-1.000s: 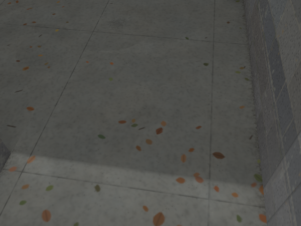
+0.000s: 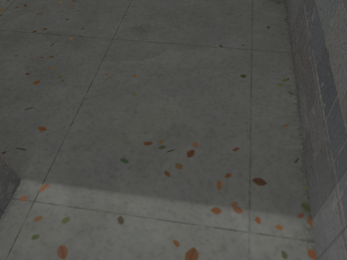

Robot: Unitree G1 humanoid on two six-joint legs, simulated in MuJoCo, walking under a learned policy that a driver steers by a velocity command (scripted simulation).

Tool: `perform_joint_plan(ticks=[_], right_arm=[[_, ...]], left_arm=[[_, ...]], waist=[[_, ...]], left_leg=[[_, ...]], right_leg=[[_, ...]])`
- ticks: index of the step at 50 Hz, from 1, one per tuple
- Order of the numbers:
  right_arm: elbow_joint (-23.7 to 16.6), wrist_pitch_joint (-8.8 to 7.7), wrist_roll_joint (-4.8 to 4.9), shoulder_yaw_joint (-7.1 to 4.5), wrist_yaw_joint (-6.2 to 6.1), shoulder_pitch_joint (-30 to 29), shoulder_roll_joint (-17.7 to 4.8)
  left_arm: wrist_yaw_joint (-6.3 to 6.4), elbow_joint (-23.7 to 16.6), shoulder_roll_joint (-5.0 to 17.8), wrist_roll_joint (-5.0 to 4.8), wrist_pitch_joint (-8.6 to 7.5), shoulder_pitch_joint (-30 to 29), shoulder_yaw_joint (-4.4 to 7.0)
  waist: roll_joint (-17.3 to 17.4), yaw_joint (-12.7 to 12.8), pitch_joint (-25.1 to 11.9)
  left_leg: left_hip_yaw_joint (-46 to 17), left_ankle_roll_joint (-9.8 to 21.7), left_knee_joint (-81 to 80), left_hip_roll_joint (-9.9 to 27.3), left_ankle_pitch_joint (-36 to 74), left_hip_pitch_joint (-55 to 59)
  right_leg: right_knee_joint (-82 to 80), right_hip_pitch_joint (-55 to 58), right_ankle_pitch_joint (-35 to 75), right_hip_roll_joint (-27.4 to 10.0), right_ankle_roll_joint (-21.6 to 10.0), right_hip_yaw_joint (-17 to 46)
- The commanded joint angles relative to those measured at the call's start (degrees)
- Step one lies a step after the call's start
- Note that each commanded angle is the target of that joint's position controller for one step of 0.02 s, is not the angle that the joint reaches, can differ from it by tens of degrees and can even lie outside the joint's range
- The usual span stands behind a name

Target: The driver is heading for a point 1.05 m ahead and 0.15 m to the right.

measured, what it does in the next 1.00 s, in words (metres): goes down: right foot 0.15 m lower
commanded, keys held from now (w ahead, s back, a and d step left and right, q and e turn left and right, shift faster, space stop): no key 0.02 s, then w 0.98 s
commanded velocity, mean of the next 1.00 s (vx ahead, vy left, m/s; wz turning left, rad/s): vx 0.37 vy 0.00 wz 0.00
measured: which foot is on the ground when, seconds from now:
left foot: down 0.00-0.64, up 0.66-1.00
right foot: down 0.00-0.28, up 0.30-0.60, down 0.62-1.00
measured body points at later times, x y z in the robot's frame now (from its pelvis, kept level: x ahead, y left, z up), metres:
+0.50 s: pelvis +0.14 +0.03 -0.05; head +0.15 +0.02 +0.40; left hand +0.28 +0.25 -0.17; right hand +0.04 -0.13 -0.21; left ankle +0.00 +0.13 -0.74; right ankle +0.27 -0.10 -0.76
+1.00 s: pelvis +0.45 +0.05 -0.24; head +0.46 +0.07 +0.21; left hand +0.29 +0.22 -0.38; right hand +0.69 -0.12 -0.33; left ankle +0.64 +0.19 -0.95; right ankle +0.26 -0.06 -0.89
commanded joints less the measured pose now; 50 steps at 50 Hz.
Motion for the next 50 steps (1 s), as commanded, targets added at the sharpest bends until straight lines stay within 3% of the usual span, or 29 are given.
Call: perform_joint_plan(ticks=[1, 4, 8, 10, 13, 14, 15, 17, 19, 20, 22, 24, 28, 30, 31, 32, 33, 34, 35, 36, 37, 38, 40, 41, 42, 44, 48, 49, 50], right_arm=[[-0.73, -0.19, 0.03, -0.75, 0.02, 2.4, -4.69], [-0.75, -0.47, -2.44, -3.78, -1.89, 7.02, -10.54], [-5.3, -3.78, -4.27, -2.39, -4.54, 4.22, -0.1], [-10.7, -4.43, -3.28, -1.16, -5.34, -2.35, 2.3], [-4.85, -5.89, -3.96, -2.71, -3.96, 17.54, -0.76], [-1.54, -6.45, -5.71, -1.82, -4.39, 30.26, -0.34], [0.02, -7.61, -6.72, -0.74, -4.53, 39.2, -1.77], [-2.29, -9.16, -5.09, 1.58, -3.51, 27.86, -1.32], [-3.88, -8.43, -5.95, 2.29, -3.48, 20.49, -0.96], [-7.41, -8.86, -7.2, 5.53, -4.94, 12.45, 7.6], [-8.07, -9.52, -4.6, 5.4, -6.06, 11.83, 3.87], [-6.86, -8.91, -5.57, 5.14, -4.26, 14.23, -0.06], [-5.7, -8.13, -3.65, 3.8, -2.43, 18.77, -5.43], [-6.7, -6.45, -3.62, 2.61, -1.6, 15.6, -8.38], [-6.62, -5.55, -4.85, 1.81, -0.48, 14.67, -9.86], [-3.31, -4.97, -5.44, 2.64, 1.92, 25.27, -1.08], [-6.87, -5.88, -4.07, 3.42, 2.93, 25.8, 3.13], [-12.25, -7.2, -2.92, 2.9, 2.34, 14.82, 0.32], [-17.25, -8.13, -2.32, 1.71, 1.63, 5.09, -4.67], [-17.64, -7.96, -3.7, 0.97, 0.5, 2.46, -6.76], [-17.59, -7.72, -6.23, 2.92, -0.6, 2.21, -2.08], [-15.6, -6.56, -6.54, 3.17, -0.61, 3.67, -1.14], [-16.87, -3.62, -7.08, 3.14, 0.38, 1.55, -0.51], [-16.81, -3.19, -7.27, 4.11, 0.79, 2.93, 0.2], [-17.34, -3.48, -7.12, 5.05, 0.92, 2.63, 1.24], [-18.46, -4.22, -5.84, 5.46, 0.14, -5.1, -1.96], [-21.2, -2.87, -5.9, 4.97, 0.3, -13.12, -7.13], [-24.79, -4.55, 5.92, 3.22, -1.16, -22.15, -8.96], [-24.37, -5.54, 6.88, 4.19, -1.05, -21.45, -6.38]], left_arm=[[0.42, 0.16, 4.76, -0.08, -0.34, 5.52, 0.96], [2.65, 0.31, 9.98, 3.23, -0.57, 7.37, 3.75], [5.6, 1.06, 1.72, 5.4, -3.37, 8.34, 2.19], [6.28, 2.3, 2.48, 4.35, -4.53, 10.46, 1.97], [5.36, -0.29, 6.86, 5.16, -4.67, 2.69, 3.06], [4.08, -3.88, 7.7, 6.95, -5.31, -2.62, 4.28], [2.36, -9.22, -0.18, 7.78, -6.27, -10.1, 2.48], [2.71, -13.68, -0.91, 6.82, -6.33, -16.27, 1.45], [4.32, -11.98, -1.4, 6.96, -4.8, -7.89, 0.68], [4.51, -12.22, -3.08, 9.0, -4.77, -8.1, -0.69], [4.44, -11.42, 0.17, 6.75, -4.52, -7.74, 0.85], [3.91, -12.23, -0.29, 5.05, -3.79, -8.95, 0.04], [3.6, -12.48, 4.55, 8.08, -2.6, -7.37, -0.6], [3.86, -8.28, 7.82, 6.61, -3.22, 2.07, 0.54], [4.09, -2.52, 10.26, 6.59, -3.78, 15.28, 1.68], [3.73, 1.54, 13.17, 8.07, -3.22, 25.82, 2.93], [3.15, 2.06, 15.85, 7.11, -3.18, 28.76, 3.28], [2.47, 3.12, 17.35, 6.64, -4.17, 27.75, 4.0], [1.9, 1.9, 16.59, 5.64, -5.28, 19.62, 3.78], [1.7, 2.04, 8.5, 5.78, -5.25, 13.22, 1.13], [2.17, -1.26, -1.71, 6.69, -6.0, 2.17, -2.76], [3.04, -3.25, -3.6, 7.54, -6.18, -3.78, -4.05], [4.53, -1.36, 1.83, 4.13, -6.96, -1.82, -3.21], [4.91, 0.48, 2.19, 4.27, -7.36, 1.2, -3.47], [5.58, 2.99, 2.42, 5.53, -8.35, 6.32, -3.74], [6.34, 3.1, 4.41, 4.43, -8.84, 11.41, -3.31], [2.63, 3.41, 4.68, 4.97, -7.14, 13.7, -3.45], [6.03, 1.42, 7.68, -4.36, -4.79, 8.34, -1.0], [7.29, 1.95, 8.15, -3.56, -3.11, 10.86, -1.12]], waist=[[-1.51, 0.27, 1.2], [-2.84, -0.14, 6.46], [-9.21, 2.57, 6.42], [-9.97, 4.2, 7.16], [-0.88, -4.82, 4.73], [6.1, -9.31, 2.18], [12.7, -12.71, 1.29], [-5.28, -6.3, 12.05], [-5.38, -1.43, 7.98], [-7.08, 0.47, 8.11], [0.0, 0.42, 4.06], [0.68, 0.87, 5.74], [-3.21, 1.44, 6.78], [-5.08, 6.69, 5.02], [-8.6, 11.45, 3.35], [-15.5, 10.36, -8.15], [-11.99, 9.53, -16.17], [-7.04, 11.86, -6.3], [-4.69, 11.64, 1.82], [2.37, 8.41, 4.91], [6.02, 2.22, 7.72], [4.38, -0.25, 10.93], [-5.25, 0.46, 6.85], [-3.57, -0.08, 5.74], [0.15, 1.31, 5.38], [1.56, 6.21, 4.38], [-0.84, 6.13, 9.06], [2.58, 8.8, 11.89], [1.48, 9.62, 9.82]], left_leg=[[2.97, -0.01, -2.33, -2.59, 11.93, 3.04], [1.38, 5.14, -2.13, -1.98, -23.25, -2.08], [5.09, 7.52, 14.39, -3.26, -10.02, -8.01], [2.78, 6.98, 14.11, -0.63, -11.69, -13.19], [9.58, 7.53, 10.0, -4.9, -4.79, 10.04], [-1.8, 11.64, 3.79, -0.02, -10.5, 17.6], [-29.22, 20.7, -5.07, 13.1, -16.57, 25.74], [-34.22, 22.17, -6.37, 21.84, -22.9, 17.3], [-21.34, 21.36, -3.75, 19.01, -11.24, 7.1], [-12.3, 15.31, -0.72, 12.6, -4.82, 0.74], [1.22, 10.6, 4.71, 1.71, -5.58, -15.28], [2.01, 10.21, 4.93, 0.82, -10.83, -31.7], [-5.28, 12.77, 18.68, 5.66, -10.27, -17.53], [-4.31, 11.71, 35.92, 2.98, 1.93, -9.49], [-2.6, 10.94, 50.97, 0.56, 6.54, -11.51], [-3.82, 8.11, 75.76, -5.71, -20.13, -25.94], [-4.88, 7.04, 91.88, -7.78, -31.9, -37.79], [-5.1, 6.5, 93.78, -5.72, -27.45, -53.72], [-7.1, 6.44, 90.76, -1.36, -21.13, -66.48], [-9.65, 7.57, 84.44, 2.39, -13.1, -64.35], [-13.78, 9.53, 62.76, 7.96, 2.82, -53.81], [-12.55, 9.07, 48.47, 11.22, 11.44, -41.44], [-3.22, 7.28, 39.46, 7.78, 13.21, -23.32], [-3.37, 6.34, 38.89, 7.44, 17.44, -20.56], [-8.22, 5.21, 31.17, 9.27, 30.05, -26.35], [-3.1, 3.6, 8.37, 7.26, 46.45, -22.93], [-1.67, 4.2, 8.93, 5.96, 34.16, -17.9], [-2.82, 2.79, 2.14, 2.7, 30.81, -22.79], [-2.72, 2.49, -3.72, 2.69, 32.69, -22.72]], right_leg=[[-4.39, -4.45, 10.71, 0.12, 0.22, -0.91], [-4.08, -9.68, -23.17, -2.48, -5.86, 2.05], [-3.07, -7.45, -22.15, -14.81, -16.49, 13.36], [-5.29, -3.94, -22.56, -21.68, -18.0, 19.84], [14.9, -19.36, -19.05, -9.94, -15.17, 3.76], [35.15, -26.91, -13.73, -2.06, -13.14, -0.94], [53.01, -44.77, -23.66, 4.74, -10.12, 1.11], [49.66, -56.49, -6.25, -3.98, -10.69, 13.94], [52.27, -46.98, -0.34, -6.57, -10.38, 10.67], [34.48, -40.53, 19.29, -10.32, -9.51, 13.18], [20.08, -19.67, 38.62, -6.59, -7.6, 2.13], [18.89, -2.75, 39.52, -3.07, -3.26, -2.71], [14.07, -4.27, 24.56, -4.13, -1.47, -2.24], [2.76, 2.67, 22.15, -1.88, -2.07, -6.49], [-3.05, 13.1, 27.17, -1.96, -3.37, -7.63], [12.12, 35.32, 52.76, -12.92, -14.65, 4.69], [17.97, 43.24, 62.26, -20.41, -23.59, 18.89], [11.51, 39.23, 43.07, -25.11, -26.42, 27.19], [4.94, 31.3, 12.52, -28.96, -26.7, 34.71], [3.11, 18.87, 2.43, -27.01, -24.01, 33.01], [-0.82, 1.67, 10.09, -23.77, -19.78, 24.8], [-4.49, -14.66, 12.44, -19.7, -18.97, 18.07], [-4.59, -27.1, 5.58, -10.73, -16.84, 8.61], [-1.72, -28.83, 5.4, -10.85, -16.1, 9.22], [3.69, -20.7, 7.06, -10.88, -15.14, 9.63], [10.64, -16.79, 0.64, -4.77, -12.35, 4.02], [12.25, -15.62, -3.6, -11.15, -14.06, 12.46], [16.85, -11.18, 2.42, -9.4, -9.9, 11.14], [22.04, -3.42, 6.53, -8.67, -8.93, 10.32]])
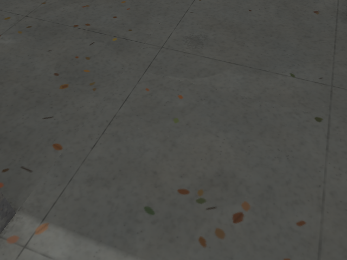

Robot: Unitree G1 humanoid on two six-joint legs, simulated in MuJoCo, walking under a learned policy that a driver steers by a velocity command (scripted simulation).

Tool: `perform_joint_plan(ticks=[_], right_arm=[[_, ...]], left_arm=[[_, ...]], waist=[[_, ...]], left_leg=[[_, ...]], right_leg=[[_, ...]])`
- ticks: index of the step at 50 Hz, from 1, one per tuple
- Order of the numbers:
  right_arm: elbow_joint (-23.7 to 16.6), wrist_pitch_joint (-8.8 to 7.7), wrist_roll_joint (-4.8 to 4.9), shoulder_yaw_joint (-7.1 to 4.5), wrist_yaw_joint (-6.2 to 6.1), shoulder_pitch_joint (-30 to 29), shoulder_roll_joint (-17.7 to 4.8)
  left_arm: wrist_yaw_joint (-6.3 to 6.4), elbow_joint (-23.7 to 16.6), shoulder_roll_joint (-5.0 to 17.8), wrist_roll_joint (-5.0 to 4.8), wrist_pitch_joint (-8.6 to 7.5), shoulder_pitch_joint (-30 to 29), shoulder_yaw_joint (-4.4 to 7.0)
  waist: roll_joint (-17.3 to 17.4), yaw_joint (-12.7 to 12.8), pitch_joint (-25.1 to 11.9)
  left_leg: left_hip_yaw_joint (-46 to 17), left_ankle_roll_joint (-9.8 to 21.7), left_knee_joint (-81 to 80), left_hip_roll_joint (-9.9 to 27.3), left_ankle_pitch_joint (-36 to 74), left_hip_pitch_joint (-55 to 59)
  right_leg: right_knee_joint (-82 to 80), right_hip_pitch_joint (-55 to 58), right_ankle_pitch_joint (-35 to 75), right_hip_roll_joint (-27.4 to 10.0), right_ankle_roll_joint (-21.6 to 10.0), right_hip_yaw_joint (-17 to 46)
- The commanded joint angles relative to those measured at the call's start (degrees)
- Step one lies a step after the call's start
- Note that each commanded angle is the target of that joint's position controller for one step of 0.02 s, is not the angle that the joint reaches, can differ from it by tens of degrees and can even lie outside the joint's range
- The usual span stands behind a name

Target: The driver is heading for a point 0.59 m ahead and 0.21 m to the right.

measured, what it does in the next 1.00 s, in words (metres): goes down, turning right: left foot 0.15 m lower, then right foot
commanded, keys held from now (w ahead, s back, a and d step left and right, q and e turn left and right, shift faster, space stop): w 0.06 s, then w+e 0.64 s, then no key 0.30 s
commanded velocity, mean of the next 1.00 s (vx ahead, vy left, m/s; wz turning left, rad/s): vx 0.43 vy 0.00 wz -0.34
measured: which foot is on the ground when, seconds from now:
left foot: up 0.00-0.04, down 0.06-0.60, up 0.62-1.00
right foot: down 0.00-0.08, up 0.10-0.56, down 0.58-1.00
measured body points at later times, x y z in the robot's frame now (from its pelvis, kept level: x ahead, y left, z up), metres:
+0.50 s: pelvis +0.30 +0.01 -0.08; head +0.32 +0.00 +0.37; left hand +0.56 +0.19 -0.17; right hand +0.21 -0.24 -0.22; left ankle +0.19 +0.13 -0.81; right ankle +0.45 -0.15 -0.77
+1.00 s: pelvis +0.55 -0.08 -0.07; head +0.58 -0.10 +0.38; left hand +0.71 +0.15 -0.20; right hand +0.65 -0.38 -0.17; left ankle +0.74 -0.04 -0.79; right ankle +0.45 -0.13 -0.81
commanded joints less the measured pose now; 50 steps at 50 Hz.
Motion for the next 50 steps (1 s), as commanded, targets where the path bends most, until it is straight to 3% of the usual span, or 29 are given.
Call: perform_joint_plan(ticks=[1, 2, 3, 4, 5, 6, 7, 8, 9, 10, 11, 13, 15, 19, 23, 26, 27, 28, 29, 30, 31, 32, 33, 34, 37, 39, 42, 46, 50], right_arm=[[-3.71, -2.81, 5.73, -2.23, -0.36, -7.15, -5.25], [-1.42, -3.09, 4.42, -3.44, -0.16, 0.27, -6.65], [3.64, -2.82, 3.43, -4.85, -0.36, 13.98, -8.77], [8.83, -1.78, 2.03, -5.88, -0.63, 29.81, -10.12], [9.88, -1.4, 0.17, -5.64, -0.55, 31.67, -12.8], [9.38, -0.55, 1.38, -6.81, -0.75, 31.5, -14.34], [10.58, 0.07, 0.92, -7.53, -1.21, 29.68, -14.53], [9.79, -0.24, 0.45, -6.5, -1.91, 22.34, -9.95], [8.25, -1.71, -0.39, -5.12, -2.2, 14.92, -7.01], [8.37, -2.43, -0.47, -4.6, -2.17, 11.21, -4.82], [8.55, -2.82, -0.34, -3.96, -2.2, 9.0, -3.1], [9.0, -2.76, -1.08, -4.38, -3.41, 9.74, -4.25], [10.03, -2.97, -1.28, -5.08, -4.76, 13.11, -5.53], [10.33, -2.43, 0.0, -6.09, -5.88, 15.79, -7.88], [12.03, -1.16, 0.88, -6.87, -5.81, 21.09, -8.7], [11.53, -0.31, 0.85, -7.73, -5.66, 20.38, -11.11], [11.08, -0.1, 0.94, -8.06, -5.72, 20.08, -12.42], [10.54, 0.15, 1.01, -8.12, -5.8, 19.36, -13.04], [9.35, -0.11, 0.65, -7.79, -5.91, 18.5, -12.49], [5.4, -2.03, -1.02, -5.47, -4.56, 21.49, -6.06], [4.71, -5.24, 0.27, -5.35, -3.18, 18.27, -6.97], [2.78, -6.51, 2.53, -6.83, -2.74, 12.09, -10.64], [2.09, -6.75, 2.11, -6.62, -3.23, 9.76, -10.05], [2.74, -6.33, 0.79, -7.02, -4.06, 9.66, -9.86], [2.29, -3.31, -0.09, -7.81, -4.87, 12.0, -8.37], [0.92, -2.53, -0.63, -7.55, -5.16, 10.0, -6.61], [-0.69, -2.4, -0.72, -6.45, -4.77, 3.9, -4.2], [-2.1, -2.23, -0.23, -6.28, -3.62, -1.1, -5.61], [-0.55, -3.17, -1.39, -6.94, -3.2, 3.03, -8.67]], left_arm=[[3.28, -1.65, 11.03, -2.62, 3.41, -0.66, 3.31], [3.08, -1.19, 11.04, -0.86, 4.08, -0.25, 3.4], [2.45, -0.18, 9.64, 0.06, 3.84, 0.01, 3.42], [1.69, 1.02, 5.69, -0.6, 2.67, 0.71, 3.38], [1.29, -0.25, 2.36, -3.65, 0.88, 7.46, 2.04], [1.1, -5.37, 6.63, -5.23, -0.38, 3.27, 2.33], [1.99, -9.66, 5.94, -6.21, -0.43, -5.74, 2.45], [3.96, -11.99, 7.22, -5.5, 0.35, -13.21, 3.09], [4.65, -12.56, 8.08, -4.83, 1.21, -14.48, 3.83], [4.64, -11.95, 6.07, -3.07, 2.02, -13.3, 3.56], [4.14, -11.28, 4.22, -2.39, 3.09, -13.03, 3.93], [3.46, -12.43, 5.13, -2.17, 3.89, -13.7, 4.95], [2.59, -14.94, 6.54, -1.62, 3.57, -19.59, 5.49], [0.46, -18.72, 5.35, -1.17, 3.33, -30.58, 4.69], [-0.88, -22.51, 6.17, -1.67, 3.65, -38.79, 4.51], [-1.86, -24.59, 7.6, -1.45, 3.2, -40.83, 4.96], [-2.06, -24.7, 8.8, -1.29, 3.22, -38.71, 5.57], [-2.22, -23.15, 10.9, -1.43, 3.21, -31.76, 6.83], [-1.5, -20.01, 15.64, -1.72, 3.46, -19.9, 9.15], [-0.67, -18.91, 24.85, -1.76, 3.56, -13.15, 11.17], [-0.19, -18.64, 23.38, -1.31, 3.64, -8.31, 10.34], [0.08, -18.19, 20.04, -0.23, 3.29, -10.2, 9.43], [0.28, -19.41, 17.31, -0.9, 2.94, -16.22, 8.74], [0.12, -21.12, 15.36, -1.21, 2.73, -22.19, 8.16], [0.17, -22.48, 13.03, -0.84, 2.17, -27.04, 7.45], [1.07, -21.41, 14.1, -0.91, 2.03, -24.82, 7.6], [2.33, -19.7, 14.53, -1.02, 2.86, -21.58, 7.64], [2.82, -17.79, 14.14, -1.02, 3.33, -18.75, 7.28], [3.17, -17.14, 12.9, -0.66, 3.27, -21.06, 6.8]], waist=[[-3.48, -1.1, 9.19], [-4.16, -4.27, 3.75], [-4.31, -10.39, -2.72], [0.7, -17.31, -10.25], [9.24, -15.41, -21.01], [9.69, -16.64, -27.82], [6.16, -16.6, -21.81], [-2.98, -14.36, -13.39], [-5.73, -10.52, -7.48], [-6.11, -7.38, -2.72], [-4.13, -5.3, 2.61], [0.63, -4.26, 2.99], [0.67, -5.53, 2.65], [-1.19, -8.73, 2.12], [-3.17, -11.61, 5.14], [-1.28, -10.88, 4.28], [0.33, -9.27, 1.75], [0.49, -5.2, -2.46], [-0.82, 0.06, -8.21], [-15.35, -2.15, -15.49], [-14.71, -0.51, -24.0], [-11.82, -0.28, -17.1], [-8.42, -2.77, -10.48], [-4.17, -6.01, -6.58], [-4.76, -11.14, -3.87], [-5.76, -11.12, -3.3], [-7.89, -8.74, -3.31], [-9.5, -6.29, -3.82], [-8.87, -9.65, -4.53]], left_leg=[[0.3, 0.07, -12.83, -1.92, 0.52, 2.57], [3.38, 0.93, -12.74, -3.97, 2.02, 12.83], [5.57, 1.98, -8.03, -4.06, 5.18, 30.65], [-0.86, 6.11, 0.86, 4.4, 19.32, 54.4], [-11.14, 11.42, 14.99, 15.46, 27.38, 71.58], [-22.13, 16.43, 7.83, 19.3, -2.13, 72.55], [-27.63, 18.1, -3.34, 21.33, -30.89, 65.12], [-28.39, 16.48, -12.07, 19.43, -41.76, 50.49], [-27.19, 15.37, -13.11, 19.67, -37.93, 36.61], [-23.77, 13.55, -13.44, 17.42, -32.27, 25.68], [-13.0, 10.61, -14.44, 12.49, -25.18, 13.6], [-5.05, 9.69, -17.46, 9.16, -21.78, 9.89], [-1.19, 9.68, -17.18, 8.6, -16.63, 13.87], [5.87, 7.0, -17.4, 7.29, -13.93, 20.11], [7.36, 6.02, -16.37, 10.28, -16.74, 31.68], [10.76, 4.3, -9.81, 10.4, -1.28, 36.47], [12.39, 3.66, -4.42, 10.01, 9.68, 36.32], [14.56, 2.62, 5.5, 8.63, 17.62, 34.56], [15.45, 0.31, 20.82, 6.61, 13.4, 22.99], [14.02, -3.71, 46.01, -3.07, -28.84, -4.55], [0.16, -3.03, 54.44, -8.58, -52.01, -14.8], [-2.48, -1.34, 54.09, -5.6, -47.84, -20.79], [-1.84, -0.61, 48.92, -3.23, -43.05, -20.12], [-1.52, -1.02, 43.59, -1.34, -40.3, -14.81], [-0.16, -3.03, 35.37, 0.05, -37.79, -2.79], [1.48, -4.37, 28.26, -1.67, -33.16, -1.16], [3.07, -3.98, 12.87, -4.92, -20.92, 3.07], [1.71, -2.69, 2.99, -6.73, -12.1, 6.85], [0.58, 0.96, -4.99, -6.39, -13.48, 12.57]], right_leg=[[2.05, -1.53, 43.98, -11.58, -7.58, 13.56], [11.43, -2.85, 50.35, -10.23, -6.79, 11.87], [25.29, -10.77, 49.06, -8.13, -5.64, 10.18], [48.9, -29.51, 20.98, -1.27, -1.79, 8.63], [66.2, -46.07, -1.58, -1.88, -0.46, 14.4], [63.21, -52.77, 3.27, -4.32, 0.44, 16.83], [61.07, -60.04, 10.75, -6.43, 1.02, 12.64], [59.68, -59.1, 18.27, -8.66, 1.31, 7.4], [50.57, -54.04, 28.91, -10.27, 0.46, 10.74], [48.04, -49.22, 31.1, -11.4, 0.04, 11.9], [38.6, -42.64, 33.18, -11.82, 0.32, 12.9], [25.66, -37.33, 36.12, -11.91, 1.46, 12.17], [15.14, -38.49, 42.68, -11.64, 1.71, 12.91], [-1.84, -36.01, 53.56, -9.61, -0.8, 7.35], [-7.15, -40.9, 47.19, -9.39, -2.61, 5.72], [-10.98, -36.56, 36.06, -6.57, -5.13, 0.3], [-11.35, -30.13, 33.11, -4.08, -6.02, -2.23], [-14.13, -19.27, 35.25, -1.23, -7.47, -3.84], [-15.24, 0.03, 39.02, -2.25, -10.49, 1.64], [-18.23, 24.85, 35.13, -18.22, -20.68, 32.31], [-30.09, 32.74, 30.86, -25.23, -24.45, 53.27], [-30.56, 29.81, 34.1, -22.66, -20.74, 44.56], [-30.4, 20.21, 40.18, -20.12, -18.34, 35.39], [-30.92, 9.58, 46.98, -17.57, -16.6, 28.89], [-32.43, -6.77, 63.87, -13.99, -15.13, 20.13], [-32.19, -10.07, 74.45, -12.46, -14.56, 15.1], [-30.5, -11.61, 75.14, -9.07, -10.98, 10.36], [-28.71, -8.27, 65.83, -11.23, -9.0, 13.56], [-20.35, -2.71, 63.97, -12.06, -7.39, 17.01]])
